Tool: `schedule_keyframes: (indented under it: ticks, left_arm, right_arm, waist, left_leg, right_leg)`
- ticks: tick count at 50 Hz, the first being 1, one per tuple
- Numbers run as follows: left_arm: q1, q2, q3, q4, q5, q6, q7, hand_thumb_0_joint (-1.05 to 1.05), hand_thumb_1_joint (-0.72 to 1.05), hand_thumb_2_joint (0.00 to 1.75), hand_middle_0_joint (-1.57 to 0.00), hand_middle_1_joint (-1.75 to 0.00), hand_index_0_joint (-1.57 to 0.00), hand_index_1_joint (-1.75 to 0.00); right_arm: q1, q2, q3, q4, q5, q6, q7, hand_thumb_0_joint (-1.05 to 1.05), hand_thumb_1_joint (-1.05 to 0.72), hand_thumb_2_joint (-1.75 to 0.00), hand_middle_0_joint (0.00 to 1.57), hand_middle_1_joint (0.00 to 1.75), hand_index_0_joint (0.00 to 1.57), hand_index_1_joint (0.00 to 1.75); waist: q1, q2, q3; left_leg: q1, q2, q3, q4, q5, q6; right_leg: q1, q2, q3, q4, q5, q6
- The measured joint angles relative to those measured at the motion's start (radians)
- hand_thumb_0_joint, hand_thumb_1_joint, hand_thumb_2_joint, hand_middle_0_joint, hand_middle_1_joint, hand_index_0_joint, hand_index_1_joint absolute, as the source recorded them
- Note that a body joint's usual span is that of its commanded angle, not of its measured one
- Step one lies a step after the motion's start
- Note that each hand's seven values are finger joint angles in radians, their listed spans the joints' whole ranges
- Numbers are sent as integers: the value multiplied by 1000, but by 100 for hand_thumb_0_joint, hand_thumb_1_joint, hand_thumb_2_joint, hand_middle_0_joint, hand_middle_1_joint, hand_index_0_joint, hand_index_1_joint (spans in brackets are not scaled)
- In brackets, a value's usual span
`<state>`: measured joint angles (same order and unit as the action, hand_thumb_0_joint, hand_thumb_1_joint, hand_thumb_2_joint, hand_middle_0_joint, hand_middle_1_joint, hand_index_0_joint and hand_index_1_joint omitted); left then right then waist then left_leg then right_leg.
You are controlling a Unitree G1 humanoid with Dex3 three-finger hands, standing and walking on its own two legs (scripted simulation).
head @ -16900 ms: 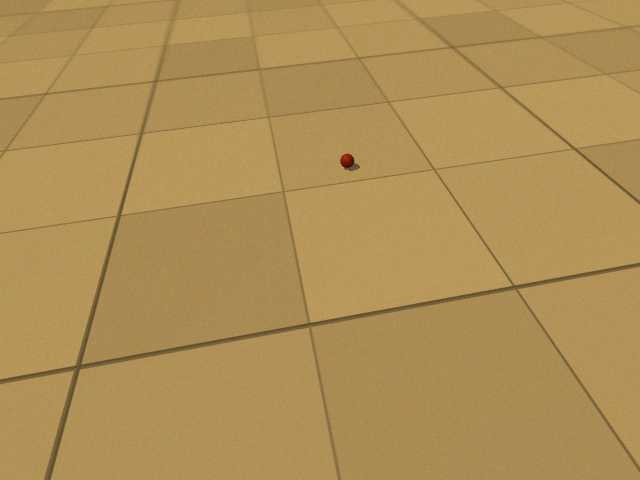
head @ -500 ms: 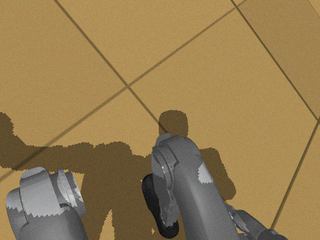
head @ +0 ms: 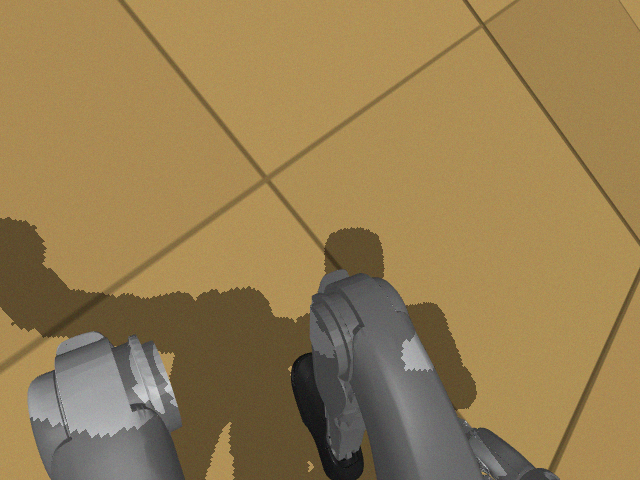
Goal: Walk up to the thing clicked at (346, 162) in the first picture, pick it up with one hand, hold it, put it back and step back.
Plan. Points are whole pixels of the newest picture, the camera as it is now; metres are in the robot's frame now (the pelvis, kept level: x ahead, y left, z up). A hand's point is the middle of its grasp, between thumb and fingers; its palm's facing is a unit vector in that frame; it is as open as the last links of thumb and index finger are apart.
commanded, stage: settle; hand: left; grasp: from above
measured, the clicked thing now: out of the picture +0.41 +0.40 -0.25
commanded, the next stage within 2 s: lift in 0.60 s
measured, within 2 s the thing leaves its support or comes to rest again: neither
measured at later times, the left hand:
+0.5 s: hand out of the picture +0.38 +0.38 -0.13, palm faces -0.46 -0.16 -0.87, open 6.7 cm
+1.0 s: hand out of the picture +0.37 +0.38 -0.07, palm faces -0.46 -0.17 -0.87, open 6.6 cm
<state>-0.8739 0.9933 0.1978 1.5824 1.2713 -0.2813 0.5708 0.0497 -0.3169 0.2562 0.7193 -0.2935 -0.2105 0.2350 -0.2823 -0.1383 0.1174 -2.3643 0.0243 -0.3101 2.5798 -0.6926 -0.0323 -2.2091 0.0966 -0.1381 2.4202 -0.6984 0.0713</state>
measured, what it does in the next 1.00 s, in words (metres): rises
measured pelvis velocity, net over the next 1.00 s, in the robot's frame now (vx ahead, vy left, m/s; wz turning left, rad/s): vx -0.01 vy -0.01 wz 0.12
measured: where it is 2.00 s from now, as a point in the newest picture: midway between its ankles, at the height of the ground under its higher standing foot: (252, 478)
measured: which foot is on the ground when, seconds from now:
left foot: down 0.00-1.00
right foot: down 0.00-1.00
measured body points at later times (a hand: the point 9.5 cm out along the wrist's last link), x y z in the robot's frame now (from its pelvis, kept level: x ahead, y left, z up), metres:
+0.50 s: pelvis -0.01 -0.01 +0.03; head +0.21 +0.10 +0.41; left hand +0.40 +0.39 -0.08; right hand +0.13 -0.26 -0.07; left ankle +0.07 +0.14 -0.26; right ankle +0.11 -0.13 -0.26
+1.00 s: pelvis -0.01 -0.01 +0.07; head +0.19 +0.09 +0.46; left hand +0.39 +0.38 -0.02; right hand +0.10 -0.27 -0.04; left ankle +0.07 +0.14 -0.26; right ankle +0.11 -0.13 -0.26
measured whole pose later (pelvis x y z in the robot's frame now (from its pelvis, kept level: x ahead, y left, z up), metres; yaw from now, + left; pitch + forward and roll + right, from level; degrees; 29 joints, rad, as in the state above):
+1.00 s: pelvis -0.01 -0.01 +0.07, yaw +7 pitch +32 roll -9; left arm -0.76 0.75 0.11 1.13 1.13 -0.19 0.15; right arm 0.17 -0.28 0.04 0.70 -0.08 0.00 0.14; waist -0.16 0.01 -0.08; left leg -2.25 0.03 -0.17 2.30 -0.62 -0.02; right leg -2.13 0.03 -0.05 2.23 -0.67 0.06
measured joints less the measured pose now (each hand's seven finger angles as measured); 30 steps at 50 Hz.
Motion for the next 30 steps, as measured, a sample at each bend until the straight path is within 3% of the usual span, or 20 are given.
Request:
schedule_keyframes:
  ticks: [6,13,20,25,30]
  left_arm:
    - [61,-76,13,-167,-28,27,-49,-7,20,41,-59,-49,-104,-59]
    - [60,-149,-58,-230,-66,82,-142,-8,20,40,-59,-47,-105,-58]
    - [28,-169,-101,-243,-103,82,-254,-7,20,40,-59,-48,-105,-59]
    - [36,-171,-86,-282,-96,41,-302,-7,20,41,-59,-48,-106,-59]
    - [52,-167,-57,-329,-75,6,-310,-7,19,41,-59,-48,-106,-60]
  right_arm:
    - [23,8,-58,11,35,21,12,0,-91,-90,20,30,21,30]
    - [21,13,-126,12,95,65,13,0,-91,-90,20,30,20,30]
    - [16,11,-146,-15,134,98,-1,0,-91,-90,20,29,20,30]
    - [32,12,-148,-21,148,129,-23,0,-92,-90,20,30,20,30]
    - [54,13,-155,-18,153,164,-48,0,-92,-90,20,30,20,30]
  waist:
    - [32,39,-58]
    - [73,100,-129]
    - [98,119,-122]
    - [103,111,-115]
    - [101,109,-117]
  left_leg:
    - [-9,-4,15,-23,-6,0]
    - [-2,0,60,-79,3,12]
    - [27,4,90,-134,31,14]
    - [38,1,92,-150,46,5]
    - [39,-2,92,-154,53,0]
  right_leg:
    - [-6,-14,7,-13,-15,-9]
    - [-3,-30,36,-44,-22,-10]
    - [11,-38,57,-78,-1,1]
    - [15,-41,58,-85,12,-1]
    - [15,-44,58,-85,16,-7]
